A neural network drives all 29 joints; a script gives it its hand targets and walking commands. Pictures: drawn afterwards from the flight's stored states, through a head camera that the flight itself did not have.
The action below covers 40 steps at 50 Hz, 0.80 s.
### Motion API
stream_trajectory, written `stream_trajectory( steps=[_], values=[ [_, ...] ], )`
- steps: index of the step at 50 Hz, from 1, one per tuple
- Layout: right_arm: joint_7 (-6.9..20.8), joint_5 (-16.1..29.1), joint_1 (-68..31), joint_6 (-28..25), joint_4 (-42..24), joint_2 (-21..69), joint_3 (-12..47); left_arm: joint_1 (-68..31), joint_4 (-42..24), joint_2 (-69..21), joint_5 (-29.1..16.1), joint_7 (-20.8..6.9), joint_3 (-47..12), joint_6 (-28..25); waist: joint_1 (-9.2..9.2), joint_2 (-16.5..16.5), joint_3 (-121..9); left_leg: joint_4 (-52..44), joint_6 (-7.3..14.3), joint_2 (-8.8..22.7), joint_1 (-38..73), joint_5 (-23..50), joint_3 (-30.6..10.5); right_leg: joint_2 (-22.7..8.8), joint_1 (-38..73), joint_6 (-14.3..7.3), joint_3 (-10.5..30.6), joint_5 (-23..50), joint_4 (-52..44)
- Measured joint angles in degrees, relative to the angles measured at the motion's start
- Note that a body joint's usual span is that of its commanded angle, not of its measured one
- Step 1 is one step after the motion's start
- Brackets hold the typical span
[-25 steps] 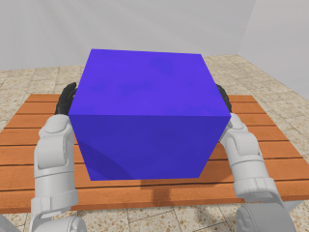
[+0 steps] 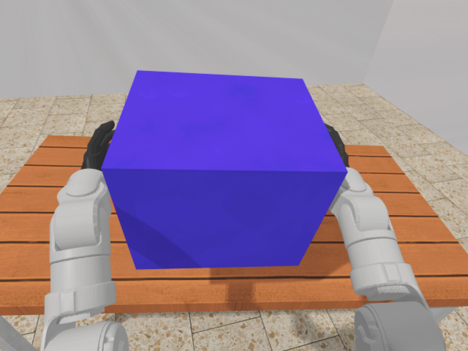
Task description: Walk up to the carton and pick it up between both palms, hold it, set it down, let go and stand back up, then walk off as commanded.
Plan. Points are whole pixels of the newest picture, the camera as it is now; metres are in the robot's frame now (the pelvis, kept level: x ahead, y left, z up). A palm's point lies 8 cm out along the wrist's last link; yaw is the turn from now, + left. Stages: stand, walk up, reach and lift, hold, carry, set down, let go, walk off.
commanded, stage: hold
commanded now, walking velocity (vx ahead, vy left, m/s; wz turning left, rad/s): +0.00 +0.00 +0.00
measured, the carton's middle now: (221, 172) +0.38 +0.01 +0.15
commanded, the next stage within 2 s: none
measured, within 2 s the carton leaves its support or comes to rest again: neither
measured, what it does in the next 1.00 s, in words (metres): stands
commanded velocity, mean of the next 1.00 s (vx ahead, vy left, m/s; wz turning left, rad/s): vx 0.00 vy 0.00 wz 0.00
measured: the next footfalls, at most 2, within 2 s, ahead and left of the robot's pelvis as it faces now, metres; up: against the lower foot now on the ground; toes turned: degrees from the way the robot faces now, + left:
none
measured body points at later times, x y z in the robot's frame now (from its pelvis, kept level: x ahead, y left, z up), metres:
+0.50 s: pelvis +0.00 +0.00 +0.00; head -0.05 +0.02 +0.45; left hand +0.36 +0.20 +0.19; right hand +0.37 -0.18 +0.19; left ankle +0.03 +0.13 -0.75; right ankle +0.02 -0.12 -0.75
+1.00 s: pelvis +0.00 +0.00 +0.00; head -0.05 +0.02 +0.45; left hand +0.36 +0.20 +0.18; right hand +0.37 -0.19 +0.18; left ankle +0.03 +0.13 -0.75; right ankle +0.02 -0.12 -0.75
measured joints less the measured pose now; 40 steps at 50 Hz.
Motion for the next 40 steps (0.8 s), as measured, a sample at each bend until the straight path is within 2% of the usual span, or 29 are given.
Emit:
stream_trajectory(
  steps=[12, 25, 29, 40],
  values=[
    [-0.25, 1.07, 0.83, 1.12, -0.80, -1.05, 0.78, 0.82, -0.23, -1.61, 0.57, 0.02, 0.55, 0.21, 0.31, 1.65, -0.30, -0.32, 0.48, -0.09, 1.36, -0.44, 0.96, -0.12, 0.97, 0.32, 0.95, -0.18, -0.19],
    [-0.49, 1.18, 1.08, 0.76, -2.03, -0.39, 0.91, 1.77, -2.56, -0.82, 0.01, 0.02, 0.28, 0.49, -0.03, 0.37, -0.06, -0.37, 0.07, 0.01, 1.07, -0.16, 0.24, 0.01, 1.03, 0.02, 0.24, -0.01, -0.46],
    [0.14, 0.39, 0.64, 1.01, -0.27, -0.02, -0.07, 0.76, -0.73, -0.82, 0.91, -0.29, 0.22, 1.01, -0.10, 0.05, 0.19, -0.37, 0.14, -0.11, 1.53, -0.19, 0.15, -0.12, 1.38, 0.04, 0.15, -0.27, -0.13],
    [0.03, 0.84, 0.21, 0.46, -0.48, -0.66, 0.30, 0.26, -0.84, -1.02, 0.69, -0.02, 0.34, 0.44, 0.03, 0.89, 0.82, -0.29, 0.28, -0.05, 1.00, 0.01, 0.55, -0.06, 0.94, 0.19, 0.55, 0.37, -0.58]
  ],
)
